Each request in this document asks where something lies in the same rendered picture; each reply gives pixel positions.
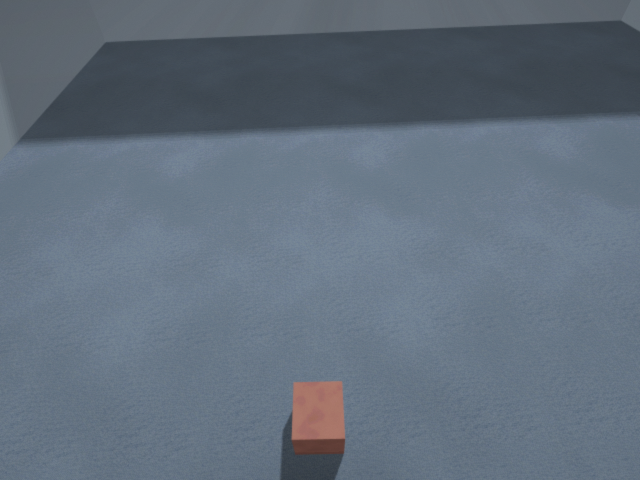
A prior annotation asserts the carton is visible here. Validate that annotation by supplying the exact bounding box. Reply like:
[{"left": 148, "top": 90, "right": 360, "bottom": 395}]
[{"left": 292, "top": 381, "right": 345, "bottom": 455}]

